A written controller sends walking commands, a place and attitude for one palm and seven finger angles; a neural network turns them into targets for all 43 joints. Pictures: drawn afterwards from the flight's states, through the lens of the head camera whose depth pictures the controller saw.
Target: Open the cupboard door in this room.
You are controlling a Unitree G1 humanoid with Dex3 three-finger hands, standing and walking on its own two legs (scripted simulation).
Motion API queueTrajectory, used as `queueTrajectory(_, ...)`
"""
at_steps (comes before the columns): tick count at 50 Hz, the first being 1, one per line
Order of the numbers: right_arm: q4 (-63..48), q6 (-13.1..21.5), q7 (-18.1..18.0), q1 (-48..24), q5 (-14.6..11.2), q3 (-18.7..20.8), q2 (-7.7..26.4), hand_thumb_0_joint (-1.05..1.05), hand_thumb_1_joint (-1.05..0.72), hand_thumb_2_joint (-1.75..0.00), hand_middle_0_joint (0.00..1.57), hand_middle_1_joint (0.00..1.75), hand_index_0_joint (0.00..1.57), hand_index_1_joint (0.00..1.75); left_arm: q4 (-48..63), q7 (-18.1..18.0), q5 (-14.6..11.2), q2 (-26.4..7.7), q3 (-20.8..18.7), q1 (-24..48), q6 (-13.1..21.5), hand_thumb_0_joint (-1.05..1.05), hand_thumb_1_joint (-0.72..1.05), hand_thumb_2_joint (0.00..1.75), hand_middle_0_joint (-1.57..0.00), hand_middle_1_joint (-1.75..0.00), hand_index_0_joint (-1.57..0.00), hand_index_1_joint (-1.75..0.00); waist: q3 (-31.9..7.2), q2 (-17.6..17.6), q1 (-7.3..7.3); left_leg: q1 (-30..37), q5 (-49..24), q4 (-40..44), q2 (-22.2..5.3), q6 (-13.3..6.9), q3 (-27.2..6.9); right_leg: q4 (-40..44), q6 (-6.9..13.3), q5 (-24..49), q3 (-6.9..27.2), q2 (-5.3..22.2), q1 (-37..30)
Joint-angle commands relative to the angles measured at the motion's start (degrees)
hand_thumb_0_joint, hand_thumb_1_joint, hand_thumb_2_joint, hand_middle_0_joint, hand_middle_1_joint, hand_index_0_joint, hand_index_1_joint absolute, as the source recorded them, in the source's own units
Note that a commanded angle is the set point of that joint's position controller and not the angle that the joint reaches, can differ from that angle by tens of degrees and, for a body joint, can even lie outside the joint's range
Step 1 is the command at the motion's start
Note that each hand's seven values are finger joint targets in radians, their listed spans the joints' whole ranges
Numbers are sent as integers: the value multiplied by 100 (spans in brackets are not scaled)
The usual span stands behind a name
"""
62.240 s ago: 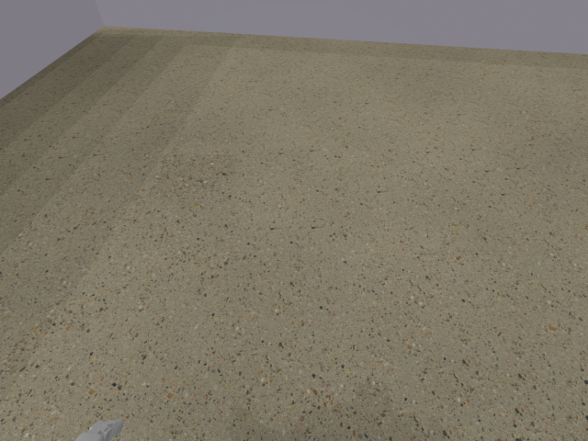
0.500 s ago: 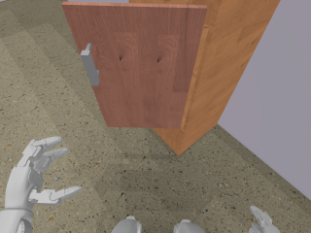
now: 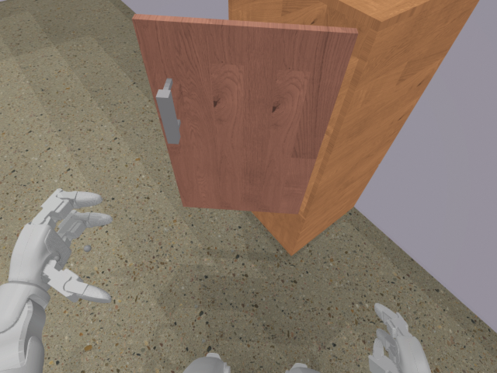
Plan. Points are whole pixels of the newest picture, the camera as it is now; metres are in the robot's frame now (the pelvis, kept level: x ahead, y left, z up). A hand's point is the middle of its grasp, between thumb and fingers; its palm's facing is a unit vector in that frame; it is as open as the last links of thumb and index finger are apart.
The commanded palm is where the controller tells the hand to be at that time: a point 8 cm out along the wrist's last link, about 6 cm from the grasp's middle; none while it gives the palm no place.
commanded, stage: raise the hand with hooked fingers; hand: left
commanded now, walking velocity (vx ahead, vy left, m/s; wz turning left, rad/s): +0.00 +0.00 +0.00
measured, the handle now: (171, 111) +0.58 +0.21 +0.05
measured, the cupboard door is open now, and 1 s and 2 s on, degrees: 49 49 49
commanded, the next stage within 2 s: move the hooked fingers beside the handle in 0.60 s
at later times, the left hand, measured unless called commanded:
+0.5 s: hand (79, 235) +0.29 +0.28 +0.06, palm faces +0.04 -1.00 -0.05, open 14.0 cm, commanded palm +0.26 +0.33 +0.06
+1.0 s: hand (94, 211) +0.33 +0.27 +0.06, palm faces +0.04 -1.00 -0.04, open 14.0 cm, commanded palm +0.31 +0.32 +0.06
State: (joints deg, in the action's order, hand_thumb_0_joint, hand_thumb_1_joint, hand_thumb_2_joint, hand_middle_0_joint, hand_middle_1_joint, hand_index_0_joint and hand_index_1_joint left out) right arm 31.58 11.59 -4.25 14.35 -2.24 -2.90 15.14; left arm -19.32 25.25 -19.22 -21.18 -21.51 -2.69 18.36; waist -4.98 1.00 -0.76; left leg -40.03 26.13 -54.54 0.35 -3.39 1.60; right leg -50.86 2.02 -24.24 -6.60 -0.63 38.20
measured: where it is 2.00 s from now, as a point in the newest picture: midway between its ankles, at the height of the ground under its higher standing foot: outside the picture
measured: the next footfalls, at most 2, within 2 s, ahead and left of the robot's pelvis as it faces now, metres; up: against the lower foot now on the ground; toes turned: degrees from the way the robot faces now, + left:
none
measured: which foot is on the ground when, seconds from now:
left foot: down 0.00-1.00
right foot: down 0.00-1.00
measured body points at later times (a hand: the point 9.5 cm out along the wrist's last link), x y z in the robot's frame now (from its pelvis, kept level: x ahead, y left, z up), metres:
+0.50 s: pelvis +0.00 +0.01 +0.00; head +0.06 +0.02 +0.45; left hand +0.28 +0.33 +0.06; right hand +0.14 -0.25 -0.08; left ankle +0.01 +0.08 -0.69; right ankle +0.01 -0.10 -0.69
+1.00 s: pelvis +0.00 -0.01 +0.00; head +0.07 +0.01 +0.44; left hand +0.32 +0.32 +0.06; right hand +0.14 -0.27 -0.09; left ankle +0.01 +0.08 -0.69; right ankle +0.01 -0.10 -0.69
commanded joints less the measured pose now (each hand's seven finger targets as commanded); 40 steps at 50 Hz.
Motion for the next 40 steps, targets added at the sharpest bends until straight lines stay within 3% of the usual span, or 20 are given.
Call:
queueTrajectory(1,-649,258,-75,84,-8,393,905,0,-90,-90,20,30,20,30,968,-9,-161,-1572,-723,1350,494,0,-50,30,-30,-120,-30,-120,-1481,623,100,1223,-1996,968,-98,352,-580,536,16,1209,321,-102,-558)
queueTrajectory(5,-652,175,-89,145,-52,406,1007,0,-90,-90,20,30,20,30,309,300,-190,-1667,-717,1419,105,0,-50,30,-30,-120,-30,-120,-1420,410,95,1141,-2012,1059,-94,334,-563,643,14,1294,304,-90,-658)
queueTrajectory(8,-753,185,-70,180,-63,437,1022,0,-90,-90,20,30,20,30,282,467,-290,-1444,-560,1226,-49,0,-50,30,-30,-120,-30,-120,-1479,270,53,1242,-2336,1060,-95,335,-569,676,26,1499,282,-106,-741)
queueTrajectory(11,-762,190,-8,223,-25,464,1025,0,-90,-90,20,30,20,30,581,380,-271,-1597,-689,1290,79,0,-50,30,-30,-120,-30,-120,-1583,430,25,1377,-2512,1073,-118,387,-609,649,13,1472,265,-115,-652)
queueTrajectory(15,-750,143,40,247,17,479,1018,0,-90,-90,20,30,20,30,602,129,-228,-1726,-895,1355,360,0,-50,30,-30,-120,-30,-120,-1416,271,49,1222,-2129,1119,-112,394,-616,622,23,1188,263,-145,-566)
queueTrajectory(20,-737,113,26,236,2,476,992,0,-90,-90,20,30,20,30,734,118,-160,-1695,-795,1459,459,0,-50,30,-30,-120,-30,-120,-1559,736,77,1409,-2042,1127,-118,401,-608,643,30,1077,314,-120,-536)
queueTrajectory(24,-732,116,-3,212,-20,454,996,0,-90,-90,20,30,20,30,711,197,-152,-1636,-659,1457,387,0,-50,30,-30,-120,-30,-120,-1453,633,133,1350,-1891,1148,-123,350,-628,702,25,1036,319,-132,-531)
queueTrajectory(28,-730,124,-44,174,-21,424,1005,0,-90,-90,20,30,20,30,597,217,-221,-1728,-769,1530,325,0,-50,30,-30,-120,-30,-120,-1302,462,122,1196,-1690,1163,-102,330,-632,721,42,990,314,-143,-569)
queueTrajectory(35,-716,132,-45,169,-18,415,979,0,-90,-90,20,30,20,30,417,271,-232,-1532,-650,1517,291,0,-50,30,-30,-120,-30,-120,-1385,333,141,1123,-1800,1067,-73,295,-540,700,5,1224,352,-118,-634)
queueTrajectory(39,-578,91,-98,197,-12,389,1012,0,-90,-90,20,30,20,30,138,265,-133,-1779,-685,2498,297,0,-50,30,-30,-120,-30,-120,-1287,297,307,887,-1375,958,-54,228,-503,716,-13,984,462,-97,-492)
queueTrajectory(40,-556,85,-111,205,-18,395,1016,0,-90,-90,20,30,20,30,27,269,-111,-1925,-806,2485,322,0,-50,30,-30,-120,-30,-120,-1308,393,266,870,-1346,954,-50,229,-492,722,-5,941,484,-88,-518)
